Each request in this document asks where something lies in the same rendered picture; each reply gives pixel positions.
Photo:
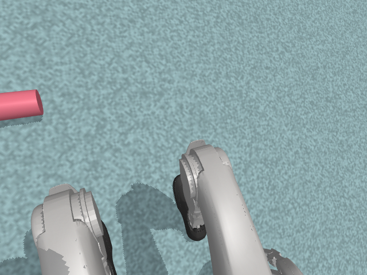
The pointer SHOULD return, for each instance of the right robot foot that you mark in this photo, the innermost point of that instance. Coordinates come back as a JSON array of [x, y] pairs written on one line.
[[195, 234]]

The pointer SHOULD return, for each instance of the left robot foot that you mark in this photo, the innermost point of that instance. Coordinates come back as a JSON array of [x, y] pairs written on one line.
[[108, 246]]

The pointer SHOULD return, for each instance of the bottle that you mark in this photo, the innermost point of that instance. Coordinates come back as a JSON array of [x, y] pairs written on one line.
[[20, 104]]

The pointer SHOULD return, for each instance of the right robot hand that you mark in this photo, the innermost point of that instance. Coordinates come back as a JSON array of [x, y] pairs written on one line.
[[284, 265]]

